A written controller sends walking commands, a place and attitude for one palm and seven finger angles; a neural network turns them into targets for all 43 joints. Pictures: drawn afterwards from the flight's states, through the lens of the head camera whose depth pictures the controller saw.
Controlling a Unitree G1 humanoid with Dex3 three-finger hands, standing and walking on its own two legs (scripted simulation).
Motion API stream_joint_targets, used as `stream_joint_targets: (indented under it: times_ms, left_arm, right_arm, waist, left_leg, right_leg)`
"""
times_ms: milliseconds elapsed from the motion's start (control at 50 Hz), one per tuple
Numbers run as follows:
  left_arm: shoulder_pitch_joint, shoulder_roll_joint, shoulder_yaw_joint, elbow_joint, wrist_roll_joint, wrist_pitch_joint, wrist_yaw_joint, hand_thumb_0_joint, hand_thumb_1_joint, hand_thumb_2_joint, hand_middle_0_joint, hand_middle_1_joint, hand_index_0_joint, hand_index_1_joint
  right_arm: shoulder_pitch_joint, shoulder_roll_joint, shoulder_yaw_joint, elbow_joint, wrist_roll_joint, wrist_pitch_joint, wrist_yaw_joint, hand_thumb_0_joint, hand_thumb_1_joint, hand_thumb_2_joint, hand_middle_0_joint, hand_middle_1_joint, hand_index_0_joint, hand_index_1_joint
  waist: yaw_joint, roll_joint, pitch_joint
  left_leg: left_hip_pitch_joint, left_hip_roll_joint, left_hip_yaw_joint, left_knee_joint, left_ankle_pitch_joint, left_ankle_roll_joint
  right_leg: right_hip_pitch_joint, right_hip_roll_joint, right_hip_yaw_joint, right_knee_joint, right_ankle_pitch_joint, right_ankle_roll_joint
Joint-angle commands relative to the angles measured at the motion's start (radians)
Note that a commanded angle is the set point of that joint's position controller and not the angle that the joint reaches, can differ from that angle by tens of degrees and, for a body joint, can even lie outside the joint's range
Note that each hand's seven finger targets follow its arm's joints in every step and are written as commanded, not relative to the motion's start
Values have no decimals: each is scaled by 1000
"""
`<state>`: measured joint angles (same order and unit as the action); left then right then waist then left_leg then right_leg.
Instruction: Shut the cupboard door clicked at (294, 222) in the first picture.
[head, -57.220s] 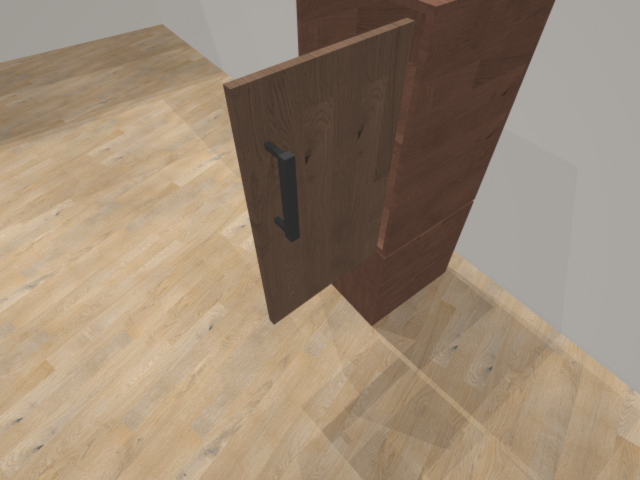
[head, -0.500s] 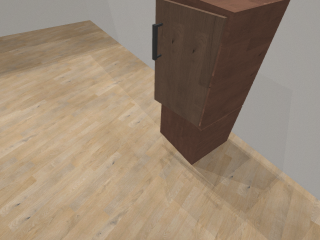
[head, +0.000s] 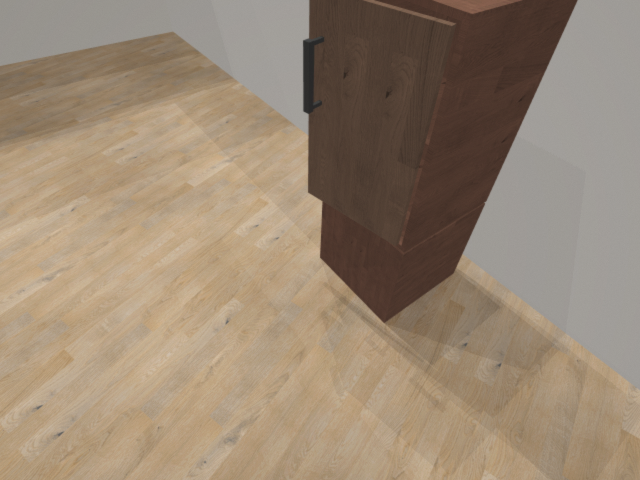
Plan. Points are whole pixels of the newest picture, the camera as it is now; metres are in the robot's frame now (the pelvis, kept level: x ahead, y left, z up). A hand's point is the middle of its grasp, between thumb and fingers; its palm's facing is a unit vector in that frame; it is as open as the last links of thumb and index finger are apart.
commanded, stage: look to check the result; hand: left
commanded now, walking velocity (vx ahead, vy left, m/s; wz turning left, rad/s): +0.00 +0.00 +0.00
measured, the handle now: (313, 76) +0.98 +0.07 +0.06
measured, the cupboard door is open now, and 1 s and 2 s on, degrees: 11 11 11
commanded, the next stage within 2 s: walk to a spot facing it in 0.20 s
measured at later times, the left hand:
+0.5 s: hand out of the picture -0.01 +0.17 -0.18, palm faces +0.07 -0.98 -0.20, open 7.4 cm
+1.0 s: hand out of the picture -0.01 +0.23 -0.18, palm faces +0.36 -0.90 -0.27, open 7.4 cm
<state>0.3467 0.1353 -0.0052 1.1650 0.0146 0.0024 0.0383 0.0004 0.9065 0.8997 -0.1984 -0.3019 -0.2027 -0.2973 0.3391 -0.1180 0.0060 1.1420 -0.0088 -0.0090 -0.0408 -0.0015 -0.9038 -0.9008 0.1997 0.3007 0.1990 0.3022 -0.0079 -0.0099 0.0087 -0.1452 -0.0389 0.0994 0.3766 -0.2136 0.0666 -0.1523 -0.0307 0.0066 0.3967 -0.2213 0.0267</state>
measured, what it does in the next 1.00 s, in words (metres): lifts its right foot, turning left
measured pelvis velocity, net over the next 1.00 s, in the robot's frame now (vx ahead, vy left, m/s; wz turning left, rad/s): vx -0.02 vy -0.01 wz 0.37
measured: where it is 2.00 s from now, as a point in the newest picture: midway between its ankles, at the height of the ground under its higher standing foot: outside the picture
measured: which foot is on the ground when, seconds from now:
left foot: down 0.00-1.00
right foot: down 0.00-0.82, up 0.84-1.00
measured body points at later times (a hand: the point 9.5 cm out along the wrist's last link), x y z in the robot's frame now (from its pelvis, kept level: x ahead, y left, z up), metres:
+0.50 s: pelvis +0.00 -0.01 +0.00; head +0.01 +0.00 +0.45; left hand -0.01 +0.22 -0.16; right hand -0.01 -0.23 -0.16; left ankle +0.00 +0.07 -0.74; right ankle +0.00 -0.14 -0.74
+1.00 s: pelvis -0.02 -0.01 -0.01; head +0.02 +0.02 +0.43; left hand -0.02 +0.27 -0.16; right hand +0.14 -0.23 -0.15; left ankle -0.02 +0.11 -0.74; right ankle +0.01 -0.15 -0.68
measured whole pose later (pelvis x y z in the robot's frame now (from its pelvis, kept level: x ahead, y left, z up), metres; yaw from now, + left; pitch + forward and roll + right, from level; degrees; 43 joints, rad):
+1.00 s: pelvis -0.02 -0.01 -0.01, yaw +21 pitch +1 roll +0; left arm 0.15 0.25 0.07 0.92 0.03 0.06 0.02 0.00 0.91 0.90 -0.20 -0.30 -0.20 -0.30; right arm 0.20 -0.23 -0.05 0.92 -0.04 0.03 -0.01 0.00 -0.90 -0.90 0.20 0.30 0.20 0.30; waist -0.03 -0.02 0.08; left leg -0.34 -0.03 -0.04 0.55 -0.23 0.02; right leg -0.48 -0.07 -0.03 1.06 -0.43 0.06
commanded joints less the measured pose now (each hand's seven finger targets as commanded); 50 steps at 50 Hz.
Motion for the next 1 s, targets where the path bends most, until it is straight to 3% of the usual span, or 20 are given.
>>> stream_joint_targets:
  times_ms: [0,200,360,520,560,600,620,640,660,680,720,740,760,780,800,820,840,860,900,980]
  left_arm:
    - [75,82,18,-18,2,-10,4,0,900,900,-200,-300,-200,-300]
    - [45,106,19,-29,2,-12,2,0,900,900,-200,-300,-200,-300]
    - [32,106,30,-43,0,-3,5,0,900,900,-200,-300,-200,-300]
    - [-5,152,79,-133,8,14,7,0,900,900,-200,-300,-200,-300]
    - [-4,174,89,-155,10,12,8,0,900,900,-200,-300,-200,-300]
    - [-8,214,101,-175,12,9,9,0,900,900,-200,-300,-200,-300]
    - [-9,228,108,-192,11,8,10,0,900,900,-200,-300,-200,-300]
    - [-25,229,110,-206,15,5,13,0,900,900,-200,-300,-200,-300]
    - [-46,228,111,-220,21,3,18,0,900,900,-200,-300,-200,-300]
    - [-81,236,115,-234,25,3,19,0,900,900,-200,-300,-200,-300]
    - [-121,261,118,-251,27,6,12,0,900,900,-200,-300,-200,-300]
    - [-124,265,120,-258,21,10,8,0,900,900,-200,-300,-200,-300]
    - [-123,255,118,-263,13,16,2,0,900,900,-200,-300,-200,-300]
    - [-82,204,113,-279,3,28,-3,0,900,900,-200,-300,-200,-300]
    - [-147,171,96,-323,3,37,1,0,900,900,-200,-300,-200,-300]
    - [-182,195,98,-339,10,44,0,0,900,900,-200,-300,-200,-300]
    - [-185,190,104,-338,14,44,-4,0,900,900,-200,-300,-200,-300]
    - [-195,192,107,-329,18,43,-8,0,900,900,-200,-300,-200,-300]
    - [-191,195,108,-323,16,38,-16,0,900,900,-200,-300,-200,-300]
    - [-182,177,94,-341,6,32,-19,0,900,900,-200,-300,-200,-300]
  right_arm:
    - [77,-107,-19,-16,1,-11,-6,0,-900,-900,200,300,200,300]
    - [51,-129,-23,-21,0,-10,-3,0,-900,-900,200,300,200,300]
    - [40,-122,-21,-35,2,-3,0,0,-900,-900,200,300,200,300]
    - [-25,-181,-58,-115,-7,25,10,0,-900,-900,200,300,200,300]
    - [-41,-178,-65,-143,-4,30,14,0,-900,-900,200,300,200,300]
    - [-46,-148,-69,-167,-5,36,23,0,-900,-900,200,300,200,300]
    - [-60,-140,-74,-181,-9,43,25,0,-900,-900,200,300,200,300]
    - [-86,-145,-81,-195,-12,47,28,0,-900,-900,200,300,200,300]
    - [-97,-150,-86,-211,-10,47,31,0,-900,-900,200,300,200,300]
    - [-104,-137,-83,-219,-6,46,36,0,-900,-900,200,300,200,300]
    - [-91,-123,-77,-226,-2,45,47,0,-900,-900,200,300,200,300]
    - [-57,-129,-76,-218,-5,43,49,0,-900,-900,200,300,200,300]
    - [-14,-155,-79,-209,-7,38,52,0,-900,-900,200,300,200,300]
    - [21,-244,-94,-210,-16,31,46,0,-900,-900,200,300,200,300]
    - [71,-327,-116,-202,-23,34,31,0,-900,-900,200,300,200,300]
    - [76,-347,-118,-196,-29,39,26,0,-900,-900,200,300,200,300]
    - [15,-330,-114,-223,-30,37,25,0,-900,-900,200,300,200,300]
    - [-39,-312,-109,-249,-33,32,20,0,-900,-900,200,300,200,300]
    - [-91,-298,-100,-265,-31,28,14,0,-900,-900,200,300,200,300]
    - [-90,-314,-109,-277,-29,31,12,0,-900,-900,200,300,200,300]
  waist:
    - [2,12,100]
    - [-2,15,113]
    - [4,18,87]
    - [15,52,55]
    - [21,3,39]
    - [25,-137,-11]
    - [33,-208,-24]
    - [35,-213,-22]
    - [28,-191,-25]
    - [15,-154,-4]
    - [-13,-125,4]
    - [-26,-102,-12]
    - [-47,-10,-19]
    - [-49,287,-23]
    - [-86,415,-13]
    - [-87,280,-25]
    - [-55,201,-3]
    - [-40,191,18]
    - [-21,162,44]
    - [-25,140,-56]
  left_leg:
    - [-36,146,-144,-109,41,-19]
    - [-33,144,-144,-116,28,-23]
    - [-46,144,-159,-66,152,-24]
    - [-196,165,-294,-6,106,10]
    - [-242,124,-271,65,100,-4]
    - [-302,34,-147,240,34,-48]
    - [-310,17,-82,402,-141,-69]
    - [-337,39,-84,550,-291,-76]
    - [-352,61,-103,624,-340,-77]
    - [-349,94,-116,603,-362,-81]
    - [-277,104,-80,394,-278,-89]
    - [-191,85,-39,282,-136,-93]
    - [-64,80,-50,155,60,-86]
    - [12,238,-354,21,343,-14]
    - [29,413,-619,-57,559,95]
    - [-28,429,-570,-70,323,138]
    - [-104,361,-527,-95,96,112]
    - [-139,330,-537,-92,23,97]
    - [-137,279,-471,-80,97,79]
    - [-33,249,-444,-25,218,100]
  right_leg:
    - [-56,-57,57,-58,73,-52]
    - [-57,-58,60,-68,66,-54]
    - [-35,-67,24,-17,92,-42]
    - [-36,-79,-32,85,3,-39]
    - [-10,-123,-5,56,21,-64]
    - [49,-263,86,-11,41,-138]
    - [40,-354,130,-55,79,-201]
    - [22,-402,142,-67,163,-246]
    - [19,-419,128,-51,251,-260]
    - [8,-420,71,-16,314,-248]
    - [-6,-372,-46,101,403,-177]
    - [-35,-340,-97,160,356,-134]
    - [-124,-291,-158,266,251,-75]
    - [-291,-156,-204,473,-77,13]
    - [-429,-49,-122,663,-472,43]
    - [-396,-70,-19,750,-411,13]
    - [-393,-73,-8,761,-318,7]
    - [-408,-71,-3,775,-266,14]
    - [-415,-64,12,755,-185,29]
    - [-349,-20,3,565,-215,35]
